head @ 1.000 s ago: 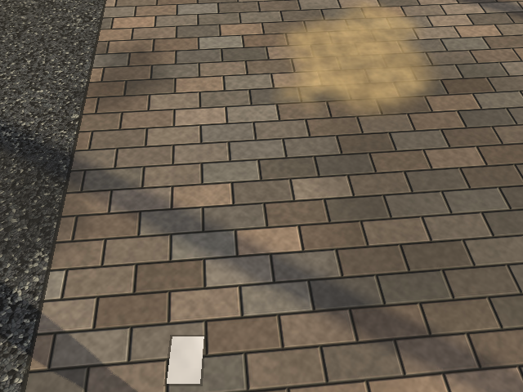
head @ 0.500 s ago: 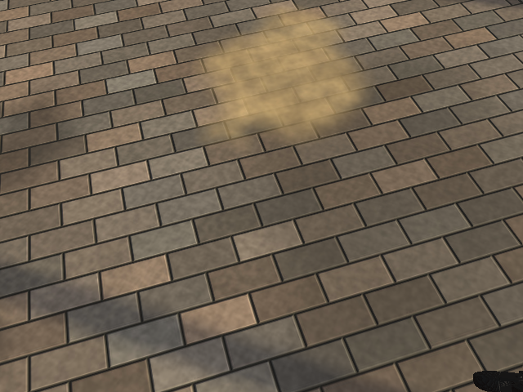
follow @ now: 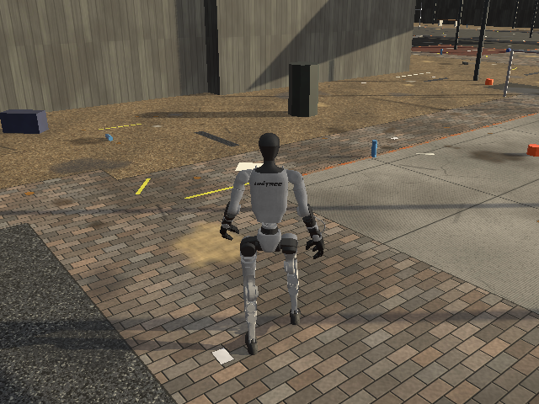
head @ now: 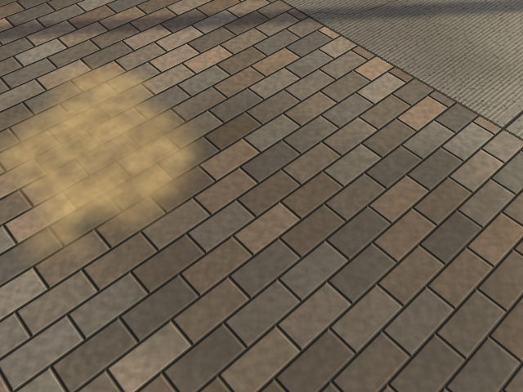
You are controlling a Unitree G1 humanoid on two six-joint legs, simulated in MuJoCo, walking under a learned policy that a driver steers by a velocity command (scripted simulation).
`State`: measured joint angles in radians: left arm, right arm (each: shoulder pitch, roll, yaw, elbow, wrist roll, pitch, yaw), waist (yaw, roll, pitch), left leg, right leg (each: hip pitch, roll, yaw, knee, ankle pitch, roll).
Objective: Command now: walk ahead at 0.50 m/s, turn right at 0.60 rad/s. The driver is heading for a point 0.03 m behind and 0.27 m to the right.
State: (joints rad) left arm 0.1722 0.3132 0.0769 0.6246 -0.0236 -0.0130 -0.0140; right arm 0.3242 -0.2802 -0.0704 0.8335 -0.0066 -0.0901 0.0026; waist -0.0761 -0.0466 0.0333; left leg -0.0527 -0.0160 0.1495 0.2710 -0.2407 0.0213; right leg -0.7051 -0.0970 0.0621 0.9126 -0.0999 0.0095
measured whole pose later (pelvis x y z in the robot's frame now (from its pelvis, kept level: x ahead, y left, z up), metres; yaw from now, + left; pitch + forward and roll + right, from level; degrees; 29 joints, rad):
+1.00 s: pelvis +0.25 -0.04 -0.01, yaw -33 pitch +1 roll -1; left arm 0.16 0.29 0.07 0.63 -0.01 0.06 0.01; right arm 0.16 -0.29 -0.06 0.73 0.01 0.02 -0.02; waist -0.03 0.00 0.06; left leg -0.28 0.07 0.04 0.49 -0.23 -0.02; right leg -0.32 0.00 0.03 0.65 -0.34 0.05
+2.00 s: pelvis +0.26 -0.12 -0.01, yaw -54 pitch +2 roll +1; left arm 0.33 0.27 0.07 0.69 -0.02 -0.03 -0.02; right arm 0.21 -0.32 -0.08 0.76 0.02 -0.06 0.01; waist 0.00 0.05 -0.01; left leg -0.46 0.08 0.01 1.11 -0.43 0.00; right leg -0.25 0.02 -0.02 0.57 -0.35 -0.08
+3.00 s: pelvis +0.34 -0.32 +0.00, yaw -89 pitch +2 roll +3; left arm 0.26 0.30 0.06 0.60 -0.01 0.01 0.03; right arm 0.10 -0.33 -0.09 0.74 0.01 0.00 0.00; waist 0.01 0.03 0.03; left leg -0.51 0.00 -0.03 0.91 -0.29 -0.05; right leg -0.27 0.03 0.10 0.45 -0.21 -0.06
